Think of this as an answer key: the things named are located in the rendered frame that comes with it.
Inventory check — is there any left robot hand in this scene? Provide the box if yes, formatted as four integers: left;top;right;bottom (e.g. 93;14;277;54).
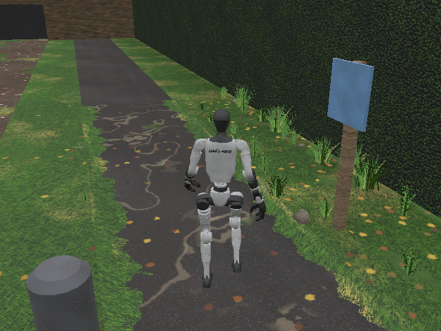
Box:
184;180;201;192

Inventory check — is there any right robot hand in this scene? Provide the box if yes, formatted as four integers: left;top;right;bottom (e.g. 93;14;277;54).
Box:
250;201;266;221

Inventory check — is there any right robot upper arm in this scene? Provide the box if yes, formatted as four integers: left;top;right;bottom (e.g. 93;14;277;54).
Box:
236;139;254;179

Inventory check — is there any left robot forearm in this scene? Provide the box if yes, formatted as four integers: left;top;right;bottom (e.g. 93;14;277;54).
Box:
185;165;195;184

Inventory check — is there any right robot forearm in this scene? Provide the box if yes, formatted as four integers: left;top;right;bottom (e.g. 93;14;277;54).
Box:
247;168;264;203

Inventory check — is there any robot right foot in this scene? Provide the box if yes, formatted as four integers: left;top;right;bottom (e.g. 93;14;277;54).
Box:
232;260;242;272

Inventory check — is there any left robot upper arm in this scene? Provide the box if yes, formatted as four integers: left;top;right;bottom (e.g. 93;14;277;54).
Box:
187;139;207;175

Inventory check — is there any right robot thigh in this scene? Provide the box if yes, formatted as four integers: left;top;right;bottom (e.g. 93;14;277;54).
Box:
229;192;243;229

